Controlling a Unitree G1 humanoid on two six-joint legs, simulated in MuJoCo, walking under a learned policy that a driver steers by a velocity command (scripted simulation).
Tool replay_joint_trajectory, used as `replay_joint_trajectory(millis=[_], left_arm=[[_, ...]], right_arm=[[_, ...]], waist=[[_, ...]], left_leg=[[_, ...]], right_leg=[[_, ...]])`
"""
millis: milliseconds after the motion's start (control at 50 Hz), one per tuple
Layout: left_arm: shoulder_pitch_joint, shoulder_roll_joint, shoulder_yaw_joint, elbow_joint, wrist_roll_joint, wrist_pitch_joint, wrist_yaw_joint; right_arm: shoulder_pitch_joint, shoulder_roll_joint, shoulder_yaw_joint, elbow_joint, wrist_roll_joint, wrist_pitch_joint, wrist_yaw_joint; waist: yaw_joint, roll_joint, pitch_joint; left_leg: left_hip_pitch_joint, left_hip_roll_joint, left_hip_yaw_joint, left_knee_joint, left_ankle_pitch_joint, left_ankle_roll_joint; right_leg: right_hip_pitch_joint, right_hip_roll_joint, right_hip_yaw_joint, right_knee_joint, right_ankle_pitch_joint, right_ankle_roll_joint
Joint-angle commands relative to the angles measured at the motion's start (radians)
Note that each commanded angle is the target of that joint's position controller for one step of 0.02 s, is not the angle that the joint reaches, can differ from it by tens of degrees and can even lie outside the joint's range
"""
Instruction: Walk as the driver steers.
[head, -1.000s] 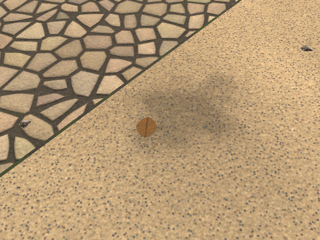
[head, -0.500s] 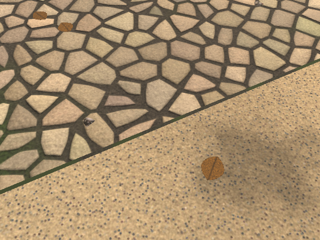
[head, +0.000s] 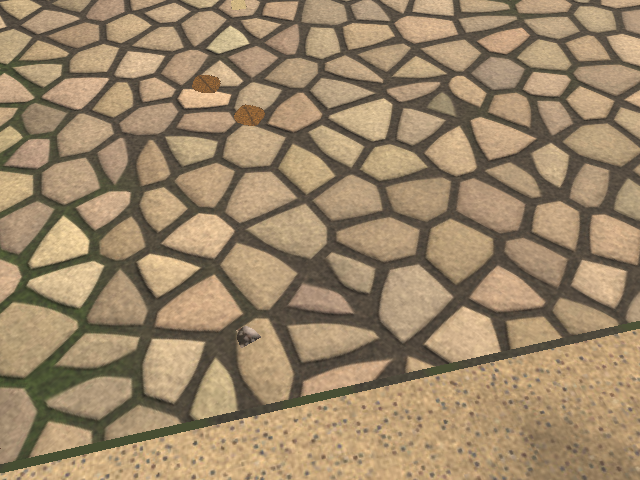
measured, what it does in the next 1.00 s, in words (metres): walks ahead: left foot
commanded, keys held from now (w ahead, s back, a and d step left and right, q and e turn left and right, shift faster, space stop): no key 1.00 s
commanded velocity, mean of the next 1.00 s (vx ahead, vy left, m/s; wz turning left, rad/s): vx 0.08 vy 0.00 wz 0.07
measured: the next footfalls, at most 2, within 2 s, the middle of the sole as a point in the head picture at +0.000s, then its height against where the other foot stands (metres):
left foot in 0.26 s outside the picture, level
right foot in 1.84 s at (386, 437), level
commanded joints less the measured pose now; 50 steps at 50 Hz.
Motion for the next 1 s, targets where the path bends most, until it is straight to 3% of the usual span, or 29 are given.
replay_joint_trajectory(millis=[20,60,100,180,240,260,280,300,320,340,360,400,500,640,820,1000], left_arm=[[0.007,0.075,0.009,-0.027,0.007,-0.009,0.0],[0.0,0.103,0.013,-0.001,0.001,-0.006,0.006],[-0.012,0.145,0.023,0.014,-0.006,0.009,0.015],[0.025,0.165,0.024,0.052,-0.021,0.036,0.022],[0.012,0.155,0.015,0.072,-0.035,0.048,0.023],[0.041,0.13,0.005,0.086,-0.031,0.047,0.022],[0.066,0.094,-0.009,0.083,-0.003,0.04,0.021],[0.187,0.047,-0.024,0.105,0.011,0.038,0.019],[0.159,0.052,-0.03,0.109,0.008,0.049,0.025],[0.11,0.077,-0.027,0.097,0.004,0.064,0.028],[0.096,0.097,-0.022,0.105,0.001,0.078,0.033],[0.088,0.127,-0.016,0.114,0.003,0.098,0.038],[0.08,0.121,-0.018,0.145,-0.005,0.105,0.048],[0.061,0.11,-0.016,0.193,-0.006,0.127,0.058],[0.08,0.099,-0.019,0.254,-0.005,0.118,0.069],[0.133,0.072,-0.031,0.294,-0.004,0.103,0.07]], right_arm=[[-0.001,-0.077,-0.027,-0.083,-0.008,-0.007,0.0],[-0.013,-0.032,-0.011,-0.088,-0.01,0.001,-0.001],[-0.039,-0.013,0.002,-0.092,-0.014,0.007,0.002],[-0.123,-0.044,-0.002,-0.103,-0.011,0.014,0.01],[-0.134,-0.054,-0.009,-0.104,-0.021,0.011,0.013],[-0.131,-0.076,-0.015,-0.105,-0.029,0.01,0.009],[-0.113,-0.132,-0.025,-0.113,-0.039,0.01,-0.001],[-0.138,-0.132,-0.02,-0.117,-0.044,0.022,-0.008],[-0.16,-0.055,-0.002,-0.114,-0.034,0.029,-0.002],[-0.192,-0.036,0.003,-0.11,-0.026,0.032,0.009],[-0.222,-0.046,0.0,-0.114,-0.025,0.034,0.016],[-0.228,-0.069,-0.006,-0.11,-0.025,0.025,0.026],[-0.209,-0.057,-0.007,-0.068,-0.021,0.012,0.023],[-0.233,-0.053,-0.012,-0.008,-0.019,0.019,0.019],[-0.233,-0.054,-0.015,0.084,-0.017,0.028,-0.003],[-0.232,-0.045,-0.011,0.166,-0.014,0.036,-0.011]], waist=[[-0.009,-0.126,-0.07],[-0.017,-0.145,-0.089],[-0.015,-0.147,-0.126],[0.022,-0.142,-0.129],[-0.002,-0.129,-0.105],[-0.004,-0.103,-0.104],[0.009,-0.023,-0.157],[0.078,0.111,-0.221],[0.052,0.119,-0.23],[0.051,0.099,-0.186],[0.048,0.07,-0.143],[0.041,0.044,-0.088],[0.032,0.005,-0.132],[0.037,-0.019,-0.094],[0.031,-0.022,-0.038],[0.022,-0.027,-0.003]], left_leg=[[-0.168,0.094,-0.016,-0.068,0.027,-0.026],[-0.121,0.092,0.026,-0.217,0.074,-0.046],[-0.026,0.095,0.057,-0.361,0.187,-0.053],[0.06,0.073,0.081,-0.531,0.333,-0.039],[0.167,0.055,0.099,-0.712,0.427,0.007],[0.242,0.081,0.065,-0.782,0.541,0.033],[0.366,0.195,-0.044,-0.748,0.854,0.071],[0.473,0.306,-0.145,-0.691,0.963,0.178],[0.424,0.302,-0.161,-0.701,0.827,0.209],[0.355,0.245,-0.134,-0.709,0.668,0.174],[0.309,0.193,-0.089,-0.705,0.567,0.135],[0.255,0.153,-0.051,-0.691,0.58,0.1],[0.304,0.143,-0.029,-0.64,0.79,0.103],[0.268,0.126,-0.016,-0.671,0.652,0.097],[0.246,0.1,0.008,-0.709,0.437,0.072],[0.246,0.084,0.025,-0.723,0.349,0.057]], right_leg=[[0.211,-0.269,0.239,-0.16,0.607,-0.175],[0.187,-0.257,0.169,-0.173,0.727,-0.192],[0.159,-0.246,0.112,-0.181,0.747,-0.19],[0.178,-0.244,0.088,-0.172,0.607,-0.167],[0.163,-0.231,0.1,-0.107,0.427,-0.126],[0.139,-0.199,0.096,-0.072,0.34,-0.085],[0.086,-0.147,0.057,0.004,0.188,-0.03],[0.003,-0.089,0.013,0.045,-0.127,0.024],[0.027,-0.097,0.022,0.032,-0.199,0.049],[0.052,-0.096,0.019,-0.009,-0.152,0.056],[0.052,-0.09,0.01,-0.022,-0.117,0.057],[0.067,-0.089,0.012,-0.036,-0.059,0.051],[0.132,-0.103,0.018,-0.031,0.057,0.051],[0.157,-0.098,0.01,-0.053,0.003,0.052],[0.114,-0.093,0.003,-0.079,-0.088,0.045],[0.065,-0.088,0.002,-0.096,-0.142,0.038]])
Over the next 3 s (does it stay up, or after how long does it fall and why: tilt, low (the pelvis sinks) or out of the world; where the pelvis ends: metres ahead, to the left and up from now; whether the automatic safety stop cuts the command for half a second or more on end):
stays up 0.77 0.04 0.00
